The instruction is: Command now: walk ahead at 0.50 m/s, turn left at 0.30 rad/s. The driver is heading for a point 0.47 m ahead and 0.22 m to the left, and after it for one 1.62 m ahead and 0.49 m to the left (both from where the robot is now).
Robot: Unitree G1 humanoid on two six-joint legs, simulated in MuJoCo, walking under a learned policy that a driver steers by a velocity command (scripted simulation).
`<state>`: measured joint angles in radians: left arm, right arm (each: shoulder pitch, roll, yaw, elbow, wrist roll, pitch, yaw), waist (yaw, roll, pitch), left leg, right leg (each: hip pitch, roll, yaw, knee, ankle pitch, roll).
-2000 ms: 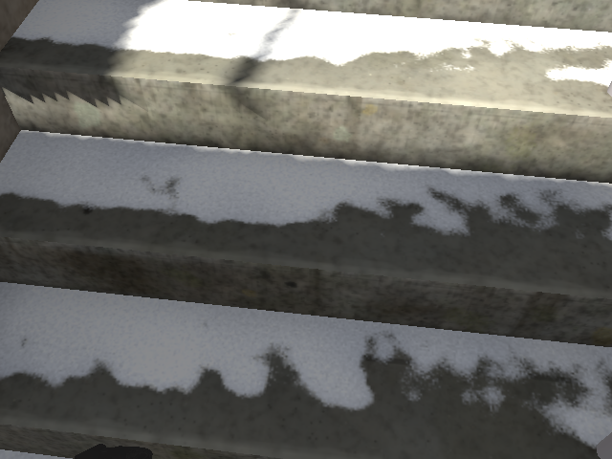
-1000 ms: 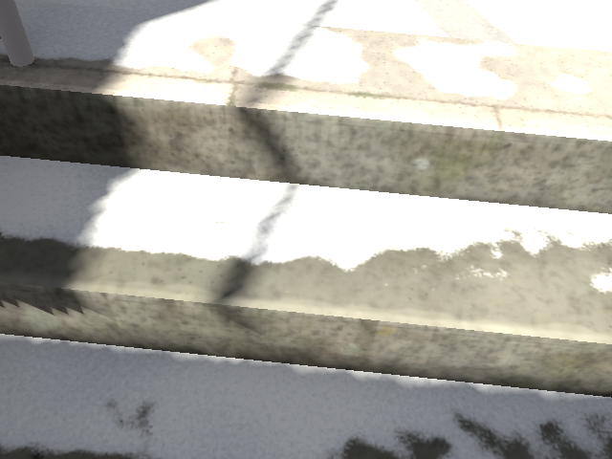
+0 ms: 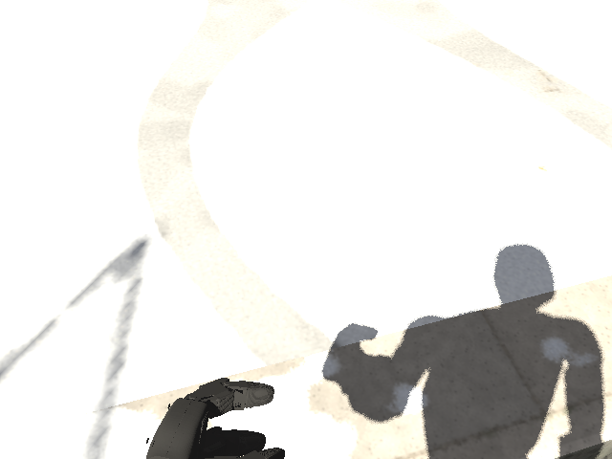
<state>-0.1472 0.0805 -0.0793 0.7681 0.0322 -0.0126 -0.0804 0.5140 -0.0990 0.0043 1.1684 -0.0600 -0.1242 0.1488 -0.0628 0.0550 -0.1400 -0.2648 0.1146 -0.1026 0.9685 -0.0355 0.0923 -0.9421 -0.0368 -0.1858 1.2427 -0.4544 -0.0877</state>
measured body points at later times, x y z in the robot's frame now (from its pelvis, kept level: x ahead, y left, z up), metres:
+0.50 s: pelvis +0.28 +0.06 +0.15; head +0.29 +0.06 +0.60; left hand +0.20 +0.24 -0.01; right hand +0.58 -0.05 +0.08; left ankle +0.35 +0.16 -0.45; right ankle +0.12 -0.11 -0.57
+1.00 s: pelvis +0.49 +0.08 +0.28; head +0.49 +0.07 +0.73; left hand +0.55 +0.39 +0.21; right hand +0.74 -0.08 +0.17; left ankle +0.36 +0.15 -0.43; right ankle +0.63 +0.03 -0.45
